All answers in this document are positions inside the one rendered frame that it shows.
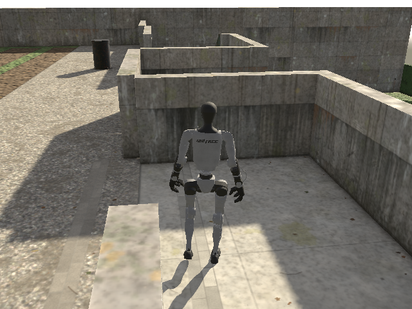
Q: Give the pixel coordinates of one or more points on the robot right forearm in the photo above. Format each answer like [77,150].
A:
[237,175]

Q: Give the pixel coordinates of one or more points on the right robot hand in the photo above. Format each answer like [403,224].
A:
[240,193]

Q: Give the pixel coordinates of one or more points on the robot torso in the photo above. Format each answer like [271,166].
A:
[206,156]

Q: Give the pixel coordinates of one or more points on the left robot hand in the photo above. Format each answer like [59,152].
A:
[178,182]

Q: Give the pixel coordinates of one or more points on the robot right upper arm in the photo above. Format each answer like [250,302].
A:
[230,148]

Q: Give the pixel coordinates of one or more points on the robot left forearm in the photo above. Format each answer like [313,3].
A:
[176,170]

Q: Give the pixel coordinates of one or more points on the robot left upper arm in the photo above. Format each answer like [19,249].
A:
[184,145]

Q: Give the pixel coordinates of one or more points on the right robot shin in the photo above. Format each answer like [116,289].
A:
[217,231]

